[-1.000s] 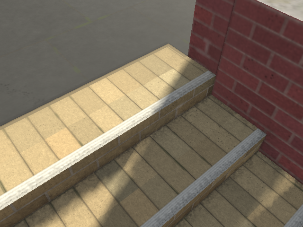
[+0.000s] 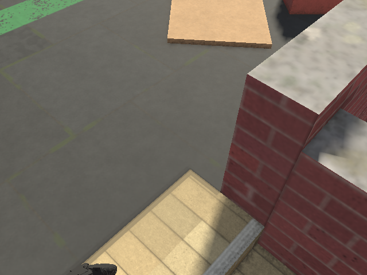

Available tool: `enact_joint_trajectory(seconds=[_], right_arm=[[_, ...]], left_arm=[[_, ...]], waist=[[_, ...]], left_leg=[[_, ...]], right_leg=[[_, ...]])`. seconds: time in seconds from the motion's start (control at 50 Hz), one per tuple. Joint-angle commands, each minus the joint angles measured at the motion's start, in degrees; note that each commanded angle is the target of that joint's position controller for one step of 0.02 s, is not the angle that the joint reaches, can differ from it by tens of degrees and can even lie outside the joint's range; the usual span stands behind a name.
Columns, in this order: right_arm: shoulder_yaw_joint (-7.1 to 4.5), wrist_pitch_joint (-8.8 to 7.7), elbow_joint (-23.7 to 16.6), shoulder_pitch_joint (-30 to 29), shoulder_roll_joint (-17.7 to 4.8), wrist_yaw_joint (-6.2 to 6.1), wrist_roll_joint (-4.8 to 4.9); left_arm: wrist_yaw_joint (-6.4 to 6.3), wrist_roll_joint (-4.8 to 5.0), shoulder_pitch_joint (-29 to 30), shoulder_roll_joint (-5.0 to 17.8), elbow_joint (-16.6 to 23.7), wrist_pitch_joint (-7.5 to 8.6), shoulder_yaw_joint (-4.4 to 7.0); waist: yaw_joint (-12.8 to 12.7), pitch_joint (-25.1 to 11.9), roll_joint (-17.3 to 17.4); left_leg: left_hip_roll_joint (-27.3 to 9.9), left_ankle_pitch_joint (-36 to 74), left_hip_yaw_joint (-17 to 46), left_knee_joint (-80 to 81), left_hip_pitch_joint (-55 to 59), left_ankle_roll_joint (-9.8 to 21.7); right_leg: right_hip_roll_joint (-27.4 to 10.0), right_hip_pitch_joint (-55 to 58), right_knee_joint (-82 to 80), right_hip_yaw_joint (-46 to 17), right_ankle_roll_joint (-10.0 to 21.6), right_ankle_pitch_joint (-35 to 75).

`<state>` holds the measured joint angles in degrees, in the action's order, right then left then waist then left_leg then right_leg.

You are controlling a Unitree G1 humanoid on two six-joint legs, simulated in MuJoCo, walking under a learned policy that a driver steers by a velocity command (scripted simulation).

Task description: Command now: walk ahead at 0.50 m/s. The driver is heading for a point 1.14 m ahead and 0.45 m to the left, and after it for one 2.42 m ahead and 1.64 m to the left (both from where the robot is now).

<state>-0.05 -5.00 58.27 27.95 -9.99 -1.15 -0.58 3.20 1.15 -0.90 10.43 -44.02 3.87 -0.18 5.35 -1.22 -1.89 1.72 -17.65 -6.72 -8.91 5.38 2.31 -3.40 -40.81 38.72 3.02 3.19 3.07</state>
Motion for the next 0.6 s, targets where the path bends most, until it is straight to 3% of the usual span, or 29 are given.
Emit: enact_joint_trajectory(seconds=[0.02,0.04,0.06,0.08,0.1,0.12,0.14,0.16,0.18,0.2,0.22,0.26,0.28,0.3,0.32,0.34,0.36,0.38,0.4,0.42,0.44,0.46,0.48,0.5,0.52,0.54,0.56,0.58,0.6], right_arm=[[-1.88,0.5,-2.1,0.6,-9.3,-0.01,-0.05],[-2.08,1.16,-1.8,0.4,-10.3,-0.38,-0.13],[-2.24,1.82,-2.4,-1.2,-10.6,-0.65,0.3],[-2.69,1.66,-3.7,-3.9,-12.3,-0.33,1.09],[-2.25,0.86,-5.2,-6.2,-11.5,0.34,0.29],[-0.05,-1.03,-5.8,-2.4,-2.5,1.81,-1.87],[-0.76,-2.9,-5.1,0.0,-4.4,2.97,1.84],[-1.49,-3.31,-7.2,-7.0,-6.2,3.28,3.73],[-1.32,-2.75,-9.9,-12.3,-5.1,3.21,3.67],[-0.71,-1.84,-10.9,-15.1,-2.6,2.81,3.4],[0.15,-0.82,-12.8,-14.2,0.4,2.86,2.96],[2.31,1.04,-16.8,-16.2,5.8,2.86,3.68],[3.23,1.9,-18.7,-17.3,7.2,2.62,3.75],[3.97,2.4,-20.6,-18.3,7.6,2.6,3.42],[4.74,2.3,-23.0,-20.2,7.3,2.69,2.78],[4.7,2.24,-24.5,-22.2,5.3,2.44,1.75],[4.35,2.22,-26.0,-26.0,2.9,1.78,0.56],[4.11,2.15,-26.2,-28.2,1.9,1.37,0.57],[4.25,1.86,-26.8,-29.9,1.5,1.34,1.0],[4.27,1.52,-26.8,-31.2,1.8,1.21,0.99],[4.41,1.51,-27.3,-33.4,2.0,1.2,0.82],[4.37,1.4,-27.2,-34.4,2.0,1.66,1.15],[4.03,1.45,-26.7,-34.7,2.2,2.3,1.53],[3.42,1.62,-26.9,-33.8,1.7,2.93,1.84],[2.47,1.95,-26.6,-30.6,0.3,3.33,1.85],[0.9,2.25,-26.0,-25.0,-3.0,3.61,2.02],[-0.83,2.47,-24.0,-18.4,-7.3,3.84,0.78],[-3.72,3.26,-22.8,-11.5,-16.1,3.15,-0.5],[-4.67,4.36,-20.1,-7.9,-17.6,1.5,-1.01]], left_arm=[[0.66,-0.12,7.4,4.1,6.0,1.23,1.36],[0.56,-1.46,0.8,6.2,4.7,0.83,2.23],[0.24,-1.22,-7.6,8.4,1.9,1.0,3.52],[-0.46,-0.91,-16.7,10.4,-0.9,1.14,4.83],[-1.52,-1.68,-26.4,14.0,-3.5,0.29,5.89],[-2.28,-3.13,-26.6,17.9,-3.6,-1.01,5.71],[-2.53,-4.86,-29.4,12.9,-4.1,-1.26,4.95],[-2.74,-4.4,-25.1,9.4,-4.3,-1.69,4.39],[-2.62,-3.35,-21.9,5.6,-4.7,-1.84,3.09],[-2.17,-3.41,-20.9,2.2,-5.6,-1.6,1.9],[-2.1,-4.0,-21.3,0.6,-7.7,-1.36,1.02],[-2.18,-4.36,-24.3,-1.0,-11.8,-1.34,-0.16],[-2.06,-4.08,-24.0,-0.5,-12.7,-1.22,-0.43],[-1.72,-4.11,-21.8,-1.4,-13.0,-1.32,-1.17],[-1.51,-4.6,-17.7,-1.1,-12.0,-1.62,-1.66],[-1.44,-4.81,-14.4,-0.5,-11.5,-1.57,-2.01],[-1.47,-4.59,-14.0,0.8,-11.0,-0.68,-2.12],[-2.05,-4.19,-16.9,1.3,-11.7,0.46,-2.46],[-2.84,-3.43,-20.5,3.0,-13.1,1.17,-2.28],[-3.78,-2.17,-25.6,5.4,-15.0,1.26,-1.43],[-4.47,-1.54,-29.1,8.7,-16.3,1.03,-0.22],[-4.98,-0.91,-30.1,9.8,-16.5,0.44,0.2],[-5.66,-1.02,-30.9,11.5,-15.7,-0.05,0.74],[-6.27,-1.79,-30.5,12.9,-15.1,-0.61,1.29],[-6.85,-1.45,-28.0,13.9,-13.4,-1.54,1.8],[-6.84,-1.23,-24.1,13.7,-11.1,-2.2,1.89],[-6.86,-1.83,-20.7,13.7,-7.4,-1.29,2.2],[-5.44,-2.49,-20.2,9.2,-3.0,1.28,1.65],[-2.68,-3.9,-15.9,6.1,-3.0,3.86,1.8]], waist=[[-2.9,5.1,9.3],[-5.5,2.2,11.9],[-9.3,-2.2,12.3],[-13.9,-5.9,10.9],[-17.4,-12.8,6.7],[-10.6,-16.5,-13.8],[-12.9,-24.2,-12.1],[-12.3,-14.2,-6.9],[-10.5,-8.9,-1.5],[-9.6,-4.7,1.4],[-7.1,-2.7,0.8],[-4.6,0.8,-2.2],[-3.1,3.0,-1.6],[-1.0,5.0,0.2],[1.2,5.6,1.7],[1.9,6.4,1.3],[0.8,5.8,1.1],[-0.7,4.9,-1.7],[-1.5,2.8,-4.1],[-3.0,-0.4,-4.0],[-4.1,-2.7,-4.1],[-4.1,-2.9,-2.8],[-3.9,-3.6,-3.5],[-2.4,-5.2,-8.6],[-0.3,-7.5,-12.0],[2.9,-11.1,-13.3],[5.7,-16.0,-11.8],[5.0,-20.8,7.4],[4.9,-22.1,18.0]], left_leg=[[-16.5,53.1,5.0,-4.7,5.1,6.7],[-16.5,68.0,4.9,-10.5,6.1,6.2],[-14.9,72.2,4.1,-19.2,5.5,5.4],[-12.0,66.9,3.2,-29.9,-1.3,3.9],[-8.6,43.0,4.2,-46.3,-20.0,2.5],[2.9,-13.5,5.8,-70.6,-39.2,0.2],[4.1,-13.5,18.6,-86.1,-48.4,0.2],[0.4,-9.7,14.9,-92.7,-55.9,0.0],[-2.1,-6.4,11.1,-98.8,-60.5,0.1],[-3.2,-5.3,10.5,-106.0,-63.7,0.4],[-3.4,-4.3,11.4,-114.5,-65.8,1.5],[-2.9,-4.3,13.5,-130.2,-78.4,4.0],[-3.3,-3.4,14.9,-132.6,-84.0,4.7],[-3.1,0.6,15.6,-132.9,-86.0,5.2],[-3.8,6.2,14.5,-121.4,-82.0,4.8],[-3.3,11.8,11.9,-110.0,-76.1,3.9],[-2.2,15.1,6.6,-102.4,-68.4,2.1],[-2.0,17.0,2.5,-97.7,-63.3,0.7],[-3.3,16.9,-0.3,-92.2,-58.6,0.2],[-4.1,15.2,-2.1,-86.4,-57.2,0.8],[-5.0,11.0,-3.1,-80.4,-56.6,2.2],[-4.0,5.7,-5.0,-72.7,-55.9,4.1],[-1.6,-0.4,-6.8,-67.3,-54.7,5.2],[0.6,-7.4,-8.2,-63.6,-52.9,6.2],[1.9,-13.1,-7.4,-60.1,-52.1,7.4],[3.9,-12.6,-5.2,-50.3,-46.3,9.0],[2.8,-8.6,5.7,-44.7,-31.1,11.1],[-9.5,-10.0,38.3,-29.9,-11.1,19.8],[-15.7,-12.8,66.7,-7.1,-2.1,25.1]], right_leg=[[2.6,0.9,-4.4,3.5,1.9,-6.5],[4.6,7.6,-3.5,4.7,3.3,-8.2],[5.9,17.0,-8.0,4.3,5.1,-6.3],[5.5,31.1,-14.5,3.0,5.9,0.9],[-4.0,53.3,-11.1,-8.5,7.5,1.5],[-17.1,63.6,-8.1,-28.7,13.8,22.7],[-20.9,67.1,-18.2,-41.6,20.7,6.0],[-18.4,59.0,-21.3,-33.4,18.4,-5.6],[-16.9,51.5,-22.4,-27.4,15.2,-12.3],[-15.8,44.3,-23.6,-23.8,13.5,-15.0],[-14.9,37.6,-24.6,-21.3,12.4,-16.4],[-16.1,33.3,-26.8,-17.6,9.9,-19.2],[-16.8,30.9,-27.2,-15.5,8.1,-21.7],[-15.9,25.1,-26.3,-11.6,5.5,-20.0],[-12.3,17.1,-27.0,-4.9,2.7,-18.9],[-8.3,9.2,-28.7,1.2,1.0,-15.5],[-6.2,3.4,-30.9,4.7,1.6,-9.5],[-5.4,1.6,-32.9,6.5,2.4,-4.6],[-5.6,4.2,-35.3,7.3,3.0,-0.2],[-5.7,12.9,-35.3,8.0,2.2,6.3],[-7.8,22.8,-35.3,7.7,1.7,16.7],[-8.1,30.9,-31.8,9.2,0.5,33.5],[-9.6,38.1,-27.5,8.9,0.2,52.3],[-12.8,44.1,-22.9,7.5,0.9,70.6],[-16.0,50.9,-17.1,6.3,1.7,81.9],[-15.8,54.9,-7.6,7.1,2.6,84.9],[-14.3,45.9,5.2,6.1,5.0,82.5],[-4.4,18.5,28.2,3.2,2.5,46.1],[9.2,-0.2,54.2,-7.5,0.7,-14.6]])
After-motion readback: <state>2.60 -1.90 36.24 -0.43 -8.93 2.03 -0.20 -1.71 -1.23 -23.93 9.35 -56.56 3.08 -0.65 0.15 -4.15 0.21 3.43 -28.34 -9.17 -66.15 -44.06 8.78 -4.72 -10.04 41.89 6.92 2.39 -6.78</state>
